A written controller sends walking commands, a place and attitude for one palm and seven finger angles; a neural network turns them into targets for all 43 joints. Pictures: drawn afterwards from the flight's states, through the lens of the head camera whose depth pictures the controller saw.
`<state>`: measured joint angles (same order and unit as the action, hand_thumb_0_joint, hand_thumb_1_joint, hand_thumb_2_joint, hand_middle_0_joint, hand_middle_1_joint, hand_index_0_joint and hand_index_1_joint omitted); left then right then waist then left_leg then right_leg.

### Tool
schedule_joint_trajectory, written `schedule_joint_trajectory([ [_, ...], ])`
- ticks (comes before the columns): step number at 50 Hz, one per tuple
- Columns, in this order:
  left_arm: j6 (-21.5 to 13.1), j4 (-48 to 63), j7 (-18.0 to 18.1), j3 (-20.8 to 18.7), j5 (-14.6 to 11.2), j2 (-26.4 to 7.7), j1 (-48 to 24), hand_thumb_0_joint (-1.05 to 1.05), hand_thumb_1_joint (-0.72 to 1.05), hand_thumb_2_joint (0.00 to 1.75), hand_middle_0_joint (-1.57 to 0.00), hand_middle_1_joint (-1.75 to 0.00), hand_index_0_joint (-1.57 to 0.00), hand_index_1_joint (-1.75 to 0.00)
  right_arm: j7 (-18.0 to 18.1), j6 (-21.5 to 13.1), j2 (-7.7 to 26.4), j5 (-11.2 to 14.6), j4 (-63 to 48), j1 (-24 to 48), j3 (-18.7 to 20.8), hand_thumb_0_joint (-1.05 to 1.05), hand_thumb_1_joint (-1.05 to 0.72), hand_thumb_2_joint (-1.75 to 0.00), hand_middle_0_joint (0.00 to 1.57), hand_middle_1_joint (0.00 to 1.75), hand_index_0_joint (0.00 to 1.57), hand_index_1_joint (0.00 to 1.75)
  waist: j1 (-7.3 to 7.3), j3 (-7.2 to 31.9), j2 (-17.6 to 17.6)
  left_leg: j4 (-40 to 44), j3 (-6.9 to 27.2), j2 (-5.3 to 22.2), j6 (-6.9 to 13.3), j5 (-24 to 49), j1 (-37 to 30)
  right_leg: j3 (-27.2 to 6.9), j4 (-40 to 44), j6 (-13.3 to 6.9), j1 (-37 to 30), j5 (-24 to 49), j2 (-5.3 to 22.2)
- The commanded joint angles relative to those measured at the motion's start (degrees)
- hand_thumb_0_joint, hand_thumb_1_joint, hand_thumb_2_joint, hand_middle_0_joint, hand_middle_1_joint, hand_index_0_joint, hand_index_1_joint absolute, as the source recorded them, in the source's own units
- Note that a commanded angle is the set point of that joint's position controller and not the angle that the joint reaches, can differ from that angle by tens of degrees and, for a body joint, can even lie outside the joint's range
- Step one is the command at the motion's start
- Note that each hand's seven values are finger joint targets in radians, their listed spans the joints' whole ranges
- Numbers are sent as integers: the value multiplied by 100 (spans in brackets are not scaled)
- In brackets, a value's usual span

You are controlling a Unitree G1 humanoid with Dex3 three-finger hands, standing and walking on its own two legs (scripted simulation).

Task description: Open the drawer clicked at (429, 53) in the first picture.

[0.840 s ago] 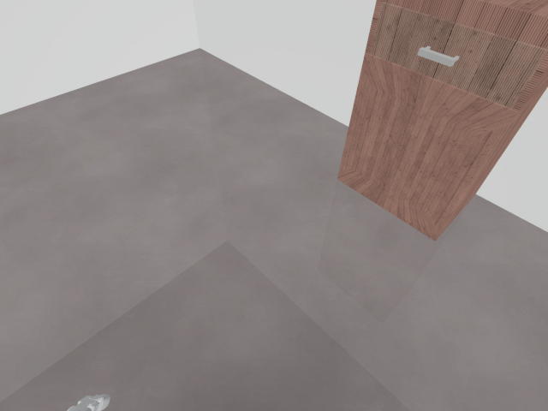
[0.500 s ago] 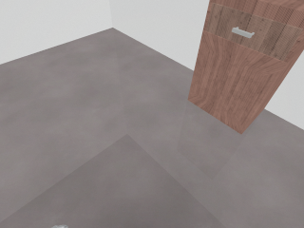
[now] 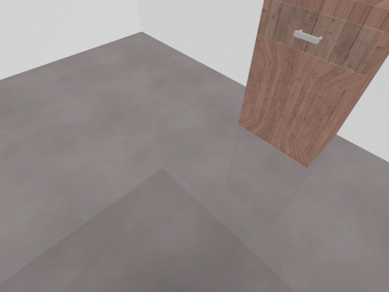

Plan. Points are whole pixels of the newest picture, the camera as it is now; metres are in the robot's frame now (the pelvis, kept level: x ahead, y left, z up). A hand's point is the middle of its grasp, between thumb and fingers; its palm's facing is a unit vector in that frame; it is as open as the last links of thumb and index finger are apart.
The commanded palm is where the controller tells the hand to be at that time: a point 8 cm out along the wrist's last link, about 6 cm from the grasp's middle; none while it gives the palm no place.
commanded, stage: look at it before walking up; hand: left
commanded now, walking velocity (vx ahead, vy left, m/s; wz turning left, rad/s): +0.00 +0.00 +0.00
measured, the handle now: (308, 35) +1.20 -0.48 +0.01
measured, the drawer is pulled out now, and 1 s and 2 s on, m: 0.00 0.00 0.00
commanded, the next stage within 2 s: walk to a spot facing it in 0.60 s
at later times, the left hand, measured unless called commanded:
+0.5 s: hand out of the picture +0.09 +0.25 -0.15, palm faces -0.04 -0.94 -0.34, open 7.3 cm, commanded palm none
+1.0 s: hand out of the picture +0.05 +0.21 -0.19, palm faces -0.01 -0.98 -0.19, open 7.3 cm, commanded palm none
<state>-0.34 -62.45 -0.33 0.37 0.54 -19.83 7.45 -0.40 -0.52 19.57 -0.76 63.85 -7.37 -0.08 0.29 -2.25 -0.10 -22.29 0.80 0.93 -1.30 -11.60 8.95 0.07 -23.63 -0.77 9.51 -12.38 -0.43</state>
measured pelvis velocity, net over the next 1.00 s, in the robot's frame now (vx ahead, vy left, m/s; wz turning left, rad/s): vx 0.06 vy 0.02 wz -0.04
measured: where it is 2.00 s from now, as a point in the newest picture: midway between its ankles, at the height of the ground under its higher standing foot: (205, 255)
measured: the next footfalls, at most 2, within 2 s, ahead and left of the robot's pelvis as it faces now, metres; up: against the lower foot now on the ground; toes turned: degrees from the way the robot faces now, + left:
right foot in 1.30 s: +0.28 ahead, -0.15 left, +0.00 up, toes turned -13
left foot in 1.70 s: +0.44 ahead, +0.09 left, +0.00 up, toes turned +8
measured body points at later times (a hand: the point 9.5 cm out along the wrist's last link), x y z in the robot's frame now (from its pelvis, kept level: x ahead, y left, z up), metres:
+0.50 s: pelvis +0.01 +0.00 +0.00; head +0.02 +0.00 +0.45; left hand +0.09 +0.30 -0.13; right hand +0.09 -0.30 -0.13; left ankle +0.01 +0.14 -0.74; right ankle +0.01 -0.11 -0.74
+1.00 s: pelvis +0.06 +0.02 -0.01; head +0.05 +0.03 +0.44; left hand +0.05 +0.26 -0.17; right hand +0.06 -0.24 -0.16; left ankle +0.01 +0.14 -0.74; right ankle +0.00 -0.11 -0.74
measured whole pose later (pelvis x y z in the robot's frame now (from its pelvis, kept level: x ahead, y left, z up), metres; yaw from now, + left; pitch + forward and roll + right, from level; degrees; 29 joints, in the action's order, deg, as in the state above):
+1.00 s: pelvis +0.06 +0.02 -0.01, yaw -2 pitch -1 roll +0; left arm 0.4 -63.2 -1.0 -1.0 1.0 -13.2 19.3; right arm -0.6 -1.5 12.8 -1.5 63.8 -16.5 0.2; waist -0.4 1.2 -1.6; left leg -31.7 -2.9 2.0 -0.5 -21.6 8.8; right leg -1.4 -33.6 -1.2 10.5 -21.6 -0.5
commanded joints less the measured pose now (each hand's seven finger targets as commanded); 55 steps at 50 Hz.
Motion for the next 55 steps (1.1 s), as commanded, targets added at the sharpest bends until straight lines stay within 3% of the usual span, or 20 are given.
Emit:
schedule_joint_trajectory([
  [1, -126, 392, 91, -242, 5, -1177, -246, 0, 90, 90, -20, -30, -20, -30, 101, -138, 1152, 13, -377, 315, 207, 0, -90, -90, 20, 30, 20, 30, -38, 402, -5, 361, 462, 552, 269, 505, -39, -674, 544, -143, -43, 385, 751],
  [11, -122, 415, 87, -245, 11, -1163, -276, 0, 90, 90, -20, -30, -20, -30, 103, -137, 1152, 14, -393, 372, 211, 0, -90, -90, 20, 30, 20, 30, -36, 346, 4, 404, 460, 560, 264, 520, -85, -659, 561, -125, -1, 433, 727],
  [26, -141, 391, 100, -248, 1, -1174, -231, 0, 90, 90, -20, -30, -20, -30, 119, -148, 1162, 28, -389, 400, 200, 0, -90, -90, 20, 30, 20, 30, -50, 540, 53, 371, 424, 604, 256, 1030, -272, -599, 484, -129, -251, 1129, 756],
  [35, -132, 377, 95, -245, 8, -1189, -246, 0, 90, 90, -20, -30, -20, -30, 117, -137, 1168, 32, -375, 404, 195, 0, -90, -90, 20, 30, 20, 30, -42, 423, -12, 444, 439, 596, 252, 862, -262, -625, 580, -118, -195, 934, 740],
  [36, -86, 268, 111, -156, -5, -742, -17, 0, 90, 90, -20, -30, -20, -30, 102, -93, 723, 7, -280, 233, 87, 0, -90, -90, 20, 30, 20, 30, -48, 527, -10, 387, 348, 578, 190, 635, -285, -613, 613, -62, -242, 641, 745],
  [37, -17, 179, 118, -90, 7, -443, 218, 0, 90, 90, -20, -30, -20, -30, 81, -30, 391, -19, -207, 3, 16, 0, -90, -90, 20, 30, 20, 30, -47, 509, -90, 310, 260, 515, 134, 87, -242, -621, 594, -28, -178, -128, 705],
  [40, 59, 173, 43, -171, 61, -552, 558, 0, 90, 90, -20, -30, -20, -30, 41, 38, 354, -72, -228, -197, 60, 0, -90, -90, 20, 30, 20, 30, -125, -145, -410, -32, 83, 278, 149, -1523, 522, -1073, 883, -201, 206, -2074, 731],
  [43, 35, 229, 22, -293, 59, -658, 926, 0, 90, 90, -20, -30, -20, -30, 36, -14, 233, -75, -338, -381, 94, 0, -90, -90, 20, 30, 20, 30, -148, -383, -712, -895, -285, 123, 149, -1486, 1046, -1658, 1120, -580, 177, -2624, 1117],
  [44, -2, 249, 26, -328, 48, -615, 986, 0, 90, 90, -20, -30, -20, -30, 40, -60, 171, -68, -364, -480, 112, 0, -90, -90, 20, 30, 20, 30, -98, -365, -728, -1003, -346, 164, 163, -1316, 988, -1747, 1075, -691, 211, -2427, 1209],
  [46, -58, 315, 28, -360, 37, -473, 968, 0, 90, 90, -20, -30, -20, -30, 49, -146, 68, -43, -333, -785, 140, 0, -90, -90, 20, 30, 20, 30, 46, -339, -501, -690, -366, 246, 204, -1117, 543, -1509, 673, -733, 451, -1740, 1103],
  [47, -66, 343, 12, -360, 37, -370, 884, 0, 90, 90, -20, -30, -20, -30, 56, -184, 52, -35, -251, -1039, 149, 0, -90, -90, 20, 30, 20, 30, 151, -376, -222, -373, -239, 322, 256, -1073, 141, -1131, 255, -610, 754, -1438, 835],
  [48, -68, 417, -12, -340, 43, -169, 781, 0, 90, 90, -20, -30, -20, -30, 64, -208, 191, -48, -144, -1389, 214, 0, -90, -90, 20, 30, 20, 30, 285, -464, 486, 41, 383, 711, 447, -1190, -373, -649, -532, -420, 1402, -1369, 384],
  [49, -90, 542, -34, -298, 52, 143, 541, 0, 90, 90, -20, -30, -20, -30, 97, -253, 467, -85, 60, -2011, 312, 0, -90, -90, 20, 30, 20, 30, 521, -516, 1587, 825, 1589, 1576, 862, -1260, -920, 240, -2097, -165, 2226, -1261, -117],
  [50, -169, 821, -6, -268, 66, 207, 74, 0, 90, 90, -20, -30, -20, -30, 163, -295, 459, -93, 161, -2515, 338, 0, -90, -90, 20, 30, 20, 30, 666, -765, 1606, 1147, 2362, 2141, 1284, -217, -1465, 203, -3044, -107, 3262, -1876, -41],
  [51, -215, 866, -9, -302, 74, 199, -106, 0, 90, 90, -20, -30, -20, -30, 208, -324, 278, -70, 212, -2618, 293, 0, -90, -90, 20, 30, 20, 30, 621, -900, 962, 976, 2254, 2307, 1485, 835, -1581, -47, -3566, -126, 3593, -1785, 296],
  [52, -229, 834, -41, -321, 67, 300, -60, 0, 90, 90, -20, -30, -20, -30, 226, -358, 125, -68, 161, -2490, 266, 0, -90, -90, 20, 30, 20, 30, 499, -859, 691, 872, 1836, 2224, 1474, 1398, -1541, -85, -3747, -103, 3592, -1602, 489],
  [53, -232, 797, -83, -322, 63, 318, -6, 0, 90, 90, -20, -30, -20, -30, 230, -396, 32, -65, 115, -2366, 267, 0, -90, -90, 20, 30, 20, 30, 404, -713, 558, 859, 1530, 2125, 1404, 1566, -1495, -30, -3655, -74, 3445, -1482, 601],
  [55, -171, 770, -142, -330, 63, 558, 52, 0, 90, 90, -20, -30, -20, -30, 247, -436, -55, -81, 106, -2211, 280, 0, -90, -90, 20, 30, 20, 30, 251, -631, 750, 1001, 842, 1812, 1208, 1276, -1151, 186, -3259, -18, 3030, -1115, 671],
])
